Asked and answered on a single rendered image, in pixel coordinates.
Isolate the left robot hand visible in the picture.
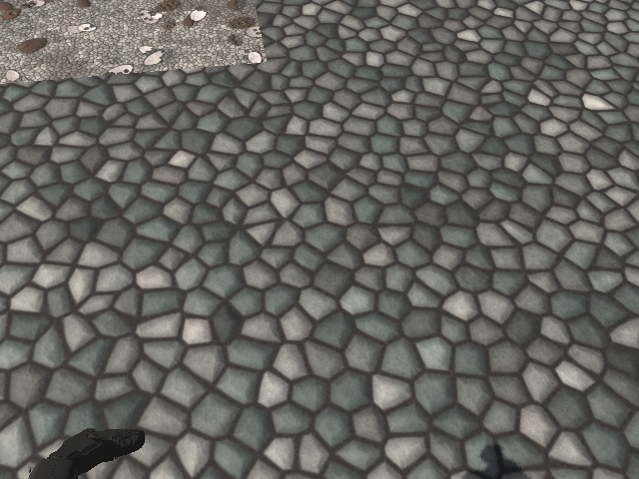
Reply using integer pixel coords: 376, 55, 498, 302
28, 428, 145, 479

